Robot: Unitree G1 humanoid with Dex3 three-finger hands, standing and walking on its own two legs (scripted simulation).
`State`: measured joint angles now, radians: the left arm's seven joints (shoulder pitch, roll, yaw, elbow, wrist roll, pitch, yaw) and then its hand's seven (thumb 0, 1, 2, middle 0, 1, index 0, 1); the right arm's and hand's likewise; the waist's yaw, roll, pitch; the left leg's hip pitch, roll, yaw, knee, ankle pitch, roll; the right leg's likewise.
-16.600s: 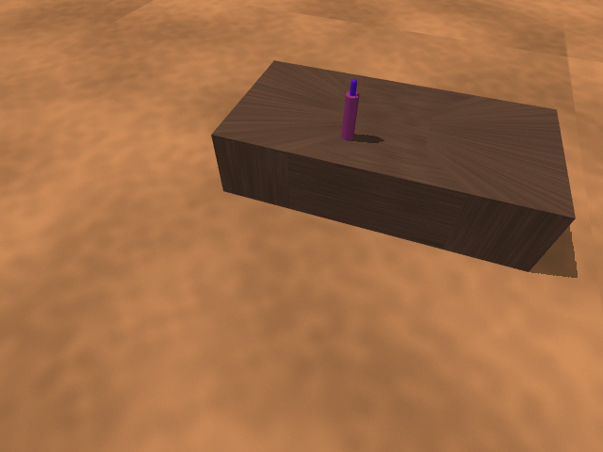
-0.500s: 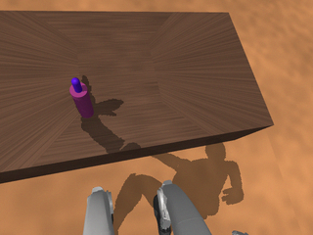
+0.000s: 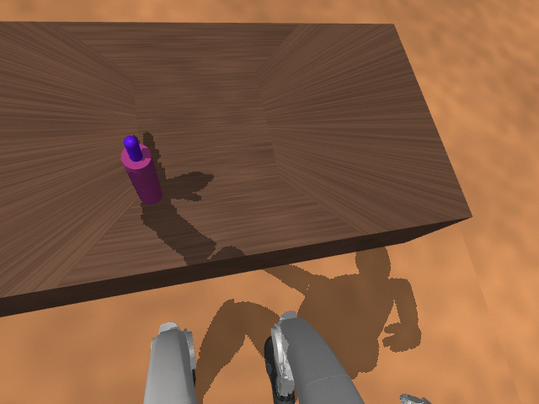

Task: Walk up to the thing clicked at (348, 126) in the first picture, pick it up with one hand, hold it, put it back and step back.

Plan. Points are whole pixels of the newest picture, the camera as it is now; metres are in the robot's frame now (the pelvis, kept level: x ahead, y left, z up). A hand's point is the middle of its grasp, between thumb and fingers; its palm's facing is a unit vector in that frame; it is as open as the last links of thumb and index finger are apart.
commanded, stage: approach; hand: left
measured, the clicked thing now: (142, 171) +0.52 +0.15 -0.21
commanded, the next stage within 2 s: close in in 0.62 s
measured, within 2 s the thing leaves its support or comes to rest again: neither
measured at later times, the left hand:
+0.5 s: hand (37, 124) +0.53 +0.27 -0.05, palm faces +0.06 -1.00 +0.06, open 17.4 cm
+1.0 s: hand (122, 163) +0.55 +0.19 -0.22, palm faces +0.10 -1.00 -0.01, open 17.3 cm
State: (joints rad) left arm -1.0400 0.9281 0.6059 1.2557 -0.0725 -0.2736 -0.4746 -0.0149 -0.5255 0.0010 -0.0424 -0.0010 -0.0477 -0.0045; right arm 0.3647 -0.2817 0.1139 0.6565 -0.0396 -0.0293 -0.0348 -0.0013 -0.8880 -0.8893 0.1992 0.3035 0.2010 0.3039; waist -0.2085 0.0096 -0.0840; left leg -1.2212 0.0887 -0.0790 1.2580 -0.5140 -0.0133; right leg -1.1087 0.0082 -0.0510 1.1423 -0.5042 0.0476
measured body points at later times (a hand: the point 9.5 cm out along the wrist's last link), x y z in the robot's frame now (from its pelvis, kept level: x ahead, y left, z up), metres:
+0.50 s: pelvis -0.02 +0.00 -0.09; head +0.20 +0.06 +0.30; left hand +0.52 +0.33 -0.05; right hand +0.00 -0.28 -0.17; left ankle +0.03 +0.12 -0.63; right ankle +0.02 -0.16 -0.63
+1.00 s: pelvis -0.07 -0.02 -0.26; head +0.18 +0.02 +0.12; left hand +0.54 +0.24 -0.22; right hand -0.07 -0.26 -0.36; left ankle +0.03 +0.12 -0.63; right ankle +0.01 -0.16 -0.63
